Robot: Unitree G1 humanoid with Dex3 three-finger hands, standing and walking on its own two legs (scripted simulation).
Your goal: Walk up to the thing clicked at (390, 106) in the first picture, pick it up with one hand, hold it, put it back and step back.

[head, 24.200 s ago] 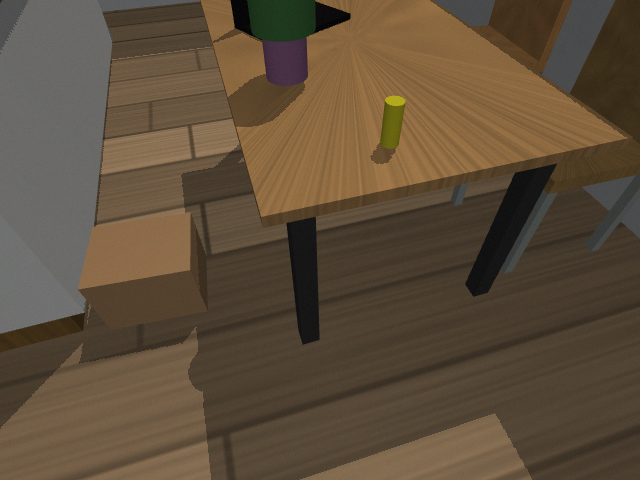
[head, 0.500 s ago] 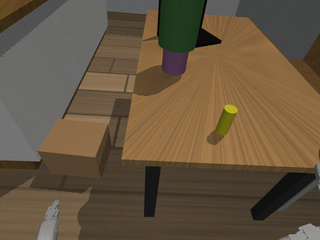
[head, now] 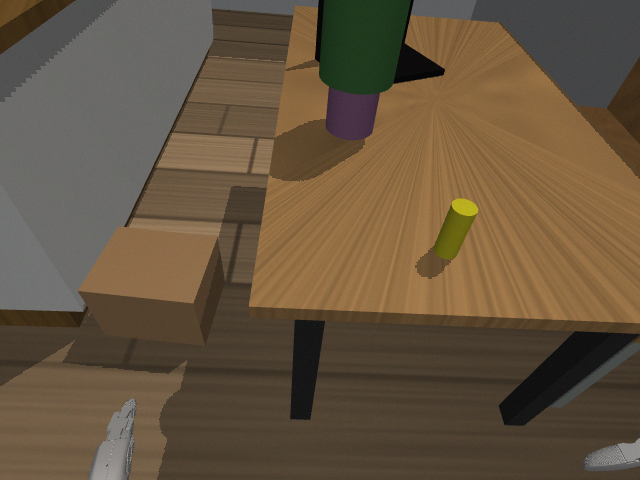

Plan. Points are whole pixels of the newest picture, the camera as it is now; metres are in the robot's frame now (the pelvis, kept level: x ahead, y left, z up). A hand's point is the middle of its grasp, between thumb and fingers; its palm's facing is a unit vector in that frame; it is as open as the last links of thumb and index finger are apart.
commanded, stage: home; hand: right
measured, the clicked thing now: (454, 230) +0.51 -0.23 +0.02
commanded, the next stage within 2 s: none
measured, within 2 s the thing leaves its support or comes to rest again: neither
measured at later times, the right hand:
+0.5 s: hand (468, 456) +0.19 -0.19 -0.08, palm faces +0.08 +0.98 -0.19, open 17.3 cm
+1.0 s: hand (450, 442) +0.21 -0.18 -0.10, palm faces +0.06 +0.97 -0.23, open 17.3 cm
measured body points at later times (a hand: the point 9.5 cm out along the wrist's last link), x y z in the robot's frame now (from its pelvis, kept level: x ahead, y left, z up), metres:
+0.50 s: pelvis +0.02 -0.01 +0.00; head +0.05 -0.02 +0.45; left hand +0.19 +0.21 -0.08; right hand +0.18 -0.24 -0.06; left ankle +0.00 +0.11 -0.73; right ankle +0.04 -0.14 -0.73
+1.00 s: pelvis +0.03 +0.00 +0.00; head +0.06 +0.00 +0.45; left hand +0.16 +0.24 -0.10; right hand +0.20 -0.23 -0.08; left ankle +0.00 +0.11 -0.73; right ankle +0.04 -0.14 -0.73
